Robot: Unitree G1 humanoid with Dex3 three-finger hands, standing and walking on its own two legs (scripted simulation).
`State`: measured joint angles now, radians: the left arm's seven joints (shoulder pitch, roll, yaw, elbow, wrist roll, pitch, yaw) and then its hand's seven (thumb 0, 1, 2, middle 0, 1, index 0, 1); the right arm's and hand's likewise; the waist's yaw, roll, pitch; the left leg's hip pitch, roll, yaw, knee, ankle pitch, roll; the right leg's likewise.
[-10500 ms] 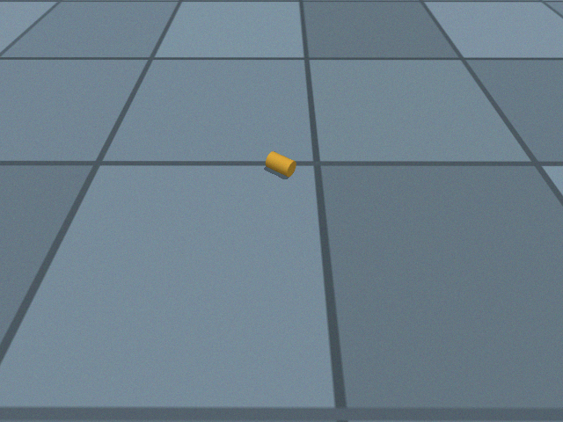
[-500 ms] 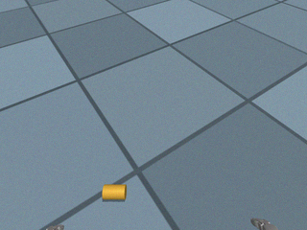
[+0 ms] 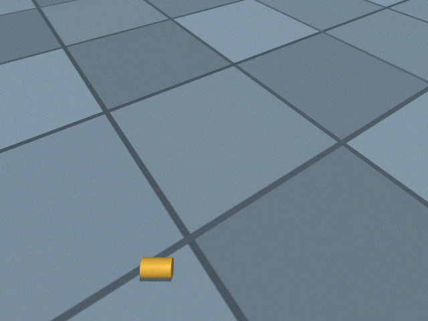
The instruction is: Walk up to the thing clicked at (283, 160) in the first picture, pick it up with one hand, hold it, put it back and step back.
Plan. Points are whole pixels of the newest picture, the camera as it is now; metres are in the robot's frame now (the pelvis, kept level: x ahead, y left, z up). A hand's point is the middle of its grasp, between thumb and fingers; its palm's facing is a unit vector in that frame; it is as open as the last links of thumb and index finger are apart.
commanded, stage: walk up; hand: left
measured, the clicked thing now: (157, 267) +0.45 +0.26 -0.74
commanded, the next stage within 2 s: stand in 0.38 s
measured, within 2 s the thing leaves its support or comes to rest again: neither
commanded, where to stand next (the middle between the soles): +0.03 +0.01 m, yaw -2 degrees
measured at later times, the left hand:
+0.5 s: hand out of the picture +0.08 +0.25 -0.15, palm faces -0.01 -0.94 -0.34, open 7.3 cm
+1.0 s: hand out of the picture +0.10 +0.25 -0.15, palm faces -0.03 -0.94 -0.35, open 7.3 cm
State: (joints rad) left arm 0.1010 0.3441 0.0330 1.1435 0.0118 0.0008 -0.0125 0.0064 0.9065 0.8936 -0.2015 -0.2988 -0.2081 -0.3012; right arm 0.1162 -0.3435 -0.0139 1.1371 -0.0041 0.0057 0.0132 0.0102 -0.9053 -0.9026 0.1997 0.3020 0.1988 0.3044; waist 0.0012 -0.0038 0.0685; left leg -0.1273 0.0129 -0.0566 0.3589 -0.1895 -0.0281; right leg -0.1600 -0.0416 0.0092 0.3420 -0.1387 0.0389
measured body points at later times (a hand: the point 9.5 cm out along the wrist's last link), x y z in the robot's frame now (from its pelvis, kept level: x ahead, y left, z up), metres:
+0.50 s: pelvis +0.01 -0.01 +0.00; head +0.02 -0.01 +0.45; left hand +0.08 +0.30 -0.13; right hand +0.09 -0.31 -0.13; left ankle +0.01 +0.14 -0.75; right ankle +0.03 -0.15 -0.75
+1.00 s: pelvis +0.02 -0.01 +0.00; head +0.02 -0.01 +0.45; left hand +0.10 +0.30 -0.13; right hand +0.09 -0.31 -0.13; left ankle +0.01 +0.14 -0.75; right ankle +0.03 -0.15 -0.75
